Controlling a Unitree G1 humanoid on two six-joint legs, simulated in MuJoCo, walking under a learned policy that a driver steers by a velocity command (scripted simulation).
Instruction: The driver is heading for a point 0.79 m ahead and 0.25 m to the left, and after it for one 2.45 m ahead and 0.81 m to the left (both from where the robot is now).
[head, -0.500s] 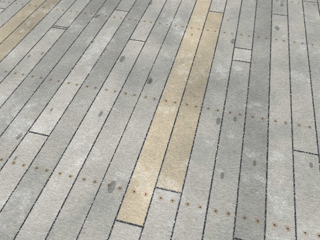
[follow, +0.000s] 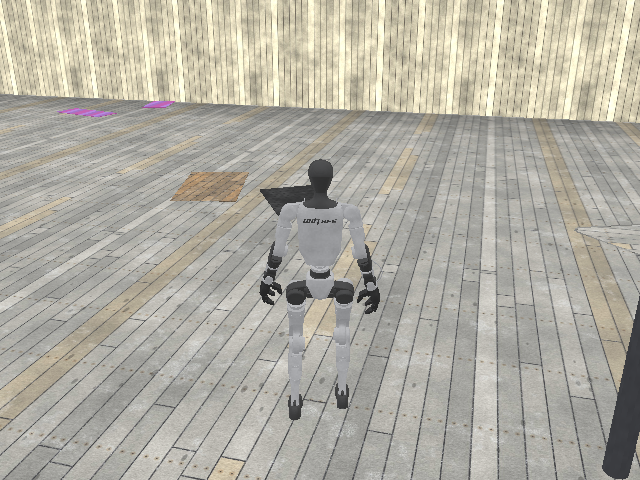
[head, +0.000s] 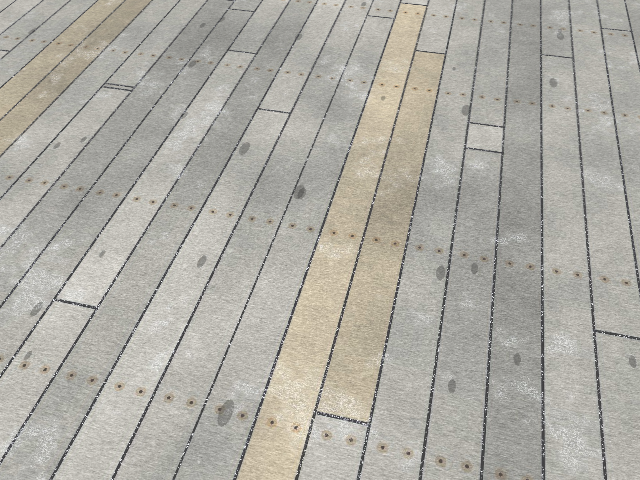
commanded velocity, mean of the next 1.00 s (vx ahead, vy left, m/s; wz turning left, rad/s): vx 0.44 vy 0.00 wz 0.35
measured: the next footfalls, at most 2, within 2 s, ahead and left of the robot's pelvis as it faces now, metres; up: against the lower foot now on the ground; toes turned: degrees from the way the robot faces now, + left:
left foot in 0.56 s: +0.41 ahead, +0.13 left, +0.00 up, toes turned +13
right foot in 1.06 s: +0.75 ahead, +0.04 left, +0.00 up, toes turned +31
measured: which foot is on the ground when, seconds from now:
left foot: down 0.00-0.10, up 0.12-0.54, down 0.56-1.00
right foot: down 0.00-0.58, up 0.60-1.00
